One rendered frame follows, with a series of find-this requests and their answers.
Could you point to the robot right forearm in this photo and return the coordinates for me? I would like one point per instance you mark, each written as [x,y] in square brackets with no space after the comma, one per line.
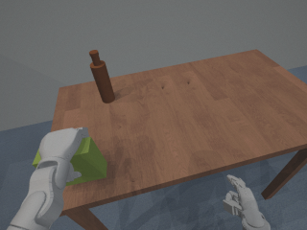
[254,220]

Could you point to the left robot hand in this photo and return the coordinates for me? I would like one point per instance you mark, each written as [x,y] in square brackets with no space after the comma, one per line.
[63,144]

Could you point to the right robot hand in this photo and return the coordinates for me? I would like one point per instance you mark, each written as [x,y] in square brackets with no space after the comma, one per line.
[236,203]

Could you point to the sponge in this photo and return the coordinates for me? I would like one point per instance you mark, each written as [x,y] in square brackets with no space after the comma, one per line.
[87,160]

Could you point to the robot left forearm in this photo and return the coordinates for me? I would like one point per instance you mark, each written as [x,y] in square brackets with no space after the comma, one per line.
[44,201]

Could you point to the table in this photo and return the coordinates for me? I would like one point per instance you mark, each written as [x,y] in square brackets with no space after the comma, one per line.
[177,123]

